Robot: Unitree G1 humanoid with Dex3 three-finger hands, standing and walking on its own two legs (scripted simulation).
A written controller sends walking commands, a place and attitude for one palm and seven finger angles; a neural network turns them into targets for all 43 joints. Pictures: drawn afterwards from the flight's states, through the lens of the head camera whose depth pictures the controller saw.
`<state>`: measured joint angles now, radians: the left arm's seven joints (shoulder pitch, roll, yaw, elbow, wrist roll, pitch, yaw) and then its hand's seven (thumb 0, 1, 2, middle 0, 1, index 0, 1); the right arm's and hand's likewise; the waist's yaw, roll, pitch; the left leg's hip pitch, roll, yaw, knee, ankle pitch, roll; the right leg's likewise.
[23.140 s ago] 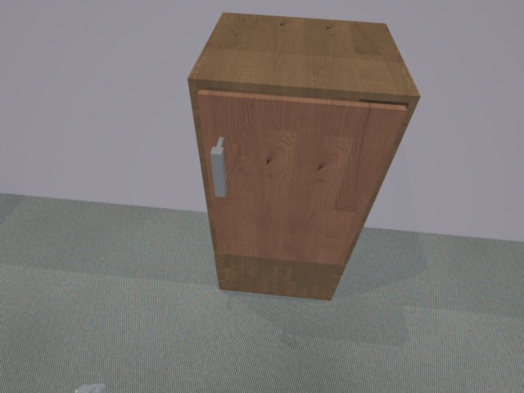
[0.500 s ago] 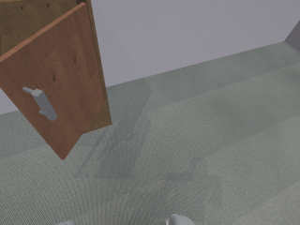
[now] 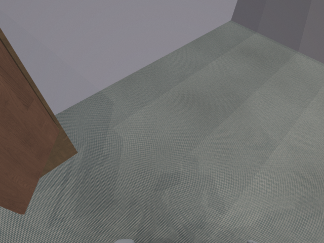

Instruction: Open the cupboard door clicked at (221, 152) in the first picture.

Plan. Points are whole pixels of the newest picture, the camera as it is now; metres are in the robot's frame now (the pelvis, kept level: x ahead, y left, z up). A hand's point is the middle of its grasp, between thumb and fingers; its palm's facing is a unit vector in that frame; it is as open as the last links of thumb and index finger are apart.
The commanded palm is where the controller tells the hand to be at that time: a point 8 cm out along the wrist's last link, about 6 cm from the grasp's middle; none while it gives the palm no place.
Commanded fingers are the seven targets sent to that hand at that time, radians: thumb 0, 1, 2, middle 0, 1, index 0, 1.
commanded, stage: walk to a spot facing it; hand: left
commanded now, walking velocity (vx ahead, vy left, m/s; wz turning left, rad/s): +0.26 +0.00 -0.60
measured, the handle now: out of the picture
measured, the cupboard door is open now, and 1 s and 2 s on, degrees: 44 44 44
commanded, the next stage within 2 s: turn to face it in 1.40 s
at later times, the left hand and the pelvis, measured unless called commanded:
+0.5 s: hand (137, 194) +0.27 +0.09 -0.15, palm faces -0.33 -0.91 -0.24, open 7.3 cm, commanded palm none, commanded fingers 0.00 0.90 0.90 -0.20 -0.30 -0.20 -0.30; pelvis +0.08 -0.06 -0.01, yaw -18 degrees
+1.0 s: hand (156, 159) +0.40 +0.04 -0.17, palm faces -0.46 -0.87 -0.16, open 7.3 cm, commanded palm none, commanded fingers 0.00 0.90 0.90 -0.20 -0.30 -0.20 -0.30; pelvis +0.29 -0.12 +0.01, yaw -31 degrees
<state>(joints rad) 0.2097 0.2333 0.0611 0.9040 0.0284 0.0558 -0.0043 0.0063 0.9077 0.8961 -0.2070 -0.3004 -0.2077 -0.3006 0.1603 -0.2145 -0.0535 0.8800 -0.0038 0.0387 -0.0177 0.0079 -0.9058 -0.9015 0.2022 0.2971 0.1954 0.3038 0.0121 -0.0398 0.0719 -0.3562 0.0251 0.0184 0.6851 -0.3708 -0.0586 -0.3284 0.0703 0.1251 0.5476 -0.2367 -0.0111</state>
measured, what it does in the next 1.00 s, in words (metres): walks ahead, turning right: left foot, then right foot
